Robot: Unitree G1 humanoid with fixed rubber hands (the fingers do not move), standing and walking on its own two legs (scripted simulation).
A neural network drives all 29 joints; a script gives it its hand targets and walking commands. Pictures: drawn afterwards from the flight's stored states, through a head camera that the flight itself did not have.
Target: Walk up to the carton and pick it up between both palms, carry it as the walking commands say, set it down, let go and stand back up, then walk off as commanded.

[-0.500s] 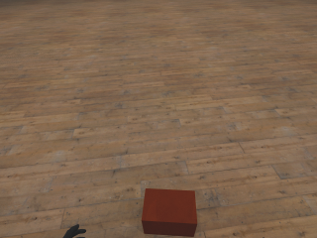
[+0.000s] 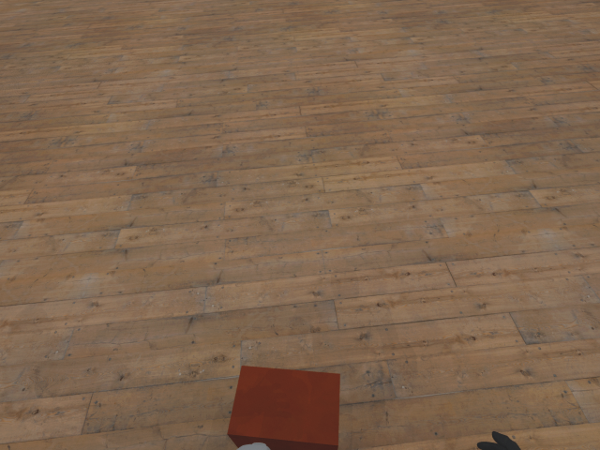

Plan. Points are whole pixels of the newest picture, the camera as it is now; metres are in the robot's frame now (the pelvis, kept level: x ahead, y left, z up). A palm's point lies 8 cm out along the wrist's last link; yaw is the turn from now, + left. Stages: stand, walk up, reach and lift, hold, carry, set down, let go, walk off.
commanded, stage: walk off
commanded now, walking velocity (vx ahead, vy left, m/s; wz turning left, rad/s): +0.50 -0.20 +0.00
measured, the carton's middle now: (288, 412) +0.36 +0.12 -0.68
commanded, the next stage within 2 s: none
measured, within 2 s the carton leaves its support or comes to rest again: rests again in 1.22 s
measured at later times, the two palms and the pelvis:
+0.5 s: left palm (222, 332) +0.34 +0.21 -0.14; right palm (557, 443) +0.21 -0.31 -0.12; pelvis +0.24 -0.03 -0.01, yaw -2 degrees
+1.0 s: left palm (275, 280) +0.44 +0.12 -0.11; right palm (533, 236) +0.58 -0.40 -0.11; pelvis +0.43 -0.14 +0.00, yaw -4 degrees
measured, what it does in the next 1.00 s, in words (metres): walks ahead: left foot, then right foot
